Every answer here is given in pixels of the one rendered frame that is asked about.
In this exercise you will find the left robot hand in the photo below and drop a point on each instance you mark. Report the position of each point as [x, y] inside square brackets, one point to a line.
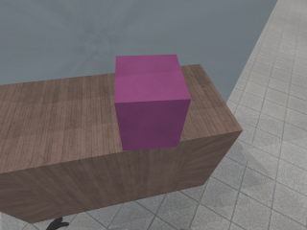
[57, 223]

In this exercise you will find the carton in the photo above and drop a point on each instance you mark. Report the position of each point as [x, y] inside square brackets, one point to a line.
[151, 101]

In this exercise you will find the pedestal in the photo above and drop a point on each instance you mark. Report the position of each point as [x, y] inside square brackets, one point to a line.
[61, 152]

